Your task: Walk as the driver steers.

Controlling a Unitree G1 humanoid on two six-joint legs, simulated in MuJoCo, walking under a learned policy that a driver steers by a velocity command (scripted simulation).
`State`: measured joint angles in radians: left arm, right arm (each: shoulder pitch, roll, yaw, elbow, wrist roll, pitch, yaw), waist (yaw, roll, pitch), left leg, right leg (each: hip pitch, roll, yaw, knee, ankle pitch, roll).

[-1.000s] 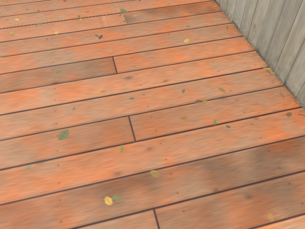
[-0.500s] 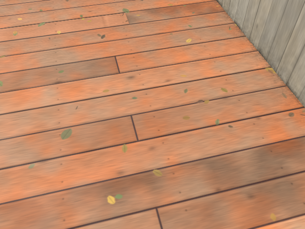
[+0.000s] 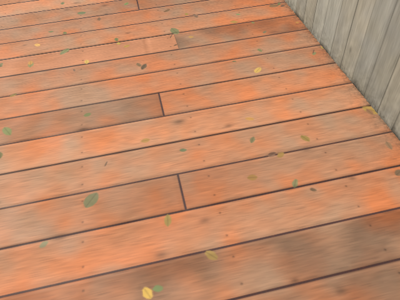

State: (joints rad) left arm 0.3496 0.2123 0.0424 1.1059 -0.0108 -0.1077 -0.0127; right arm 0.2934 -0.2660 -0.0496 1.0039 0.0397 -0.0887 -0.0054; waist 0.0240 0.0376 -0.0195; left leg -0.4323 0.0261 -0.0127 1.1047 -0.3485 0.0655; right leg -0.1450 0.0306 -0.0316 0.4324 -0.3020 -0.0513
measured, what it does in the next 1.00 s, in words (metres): walks ahead: left foot, then right foot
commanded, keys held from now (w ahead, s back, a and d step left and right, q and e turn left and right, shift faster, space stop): w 1.00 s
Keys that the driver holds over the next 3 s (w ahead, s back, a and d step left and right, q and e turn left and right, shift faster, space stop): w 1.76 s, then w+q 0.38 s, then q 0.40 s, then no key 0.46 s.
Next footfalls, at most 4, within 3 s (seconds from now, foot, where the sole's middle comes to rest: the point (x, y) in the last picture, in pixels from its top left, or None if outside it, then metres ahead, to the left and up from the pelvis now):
0.34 left None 0.37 0.14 -0.78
0.88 right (249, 258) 0.68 -0.09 -0.78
1.44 left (185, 189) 0.99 0.15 -0.78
1.98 right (238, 135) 1.31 -0.08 -0.78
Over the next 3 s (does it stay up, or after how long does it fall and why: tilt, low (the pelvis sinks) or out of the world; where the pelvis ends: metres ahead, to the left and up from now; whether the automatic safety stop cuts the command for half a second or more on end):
stays up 1.42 0.08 -0.01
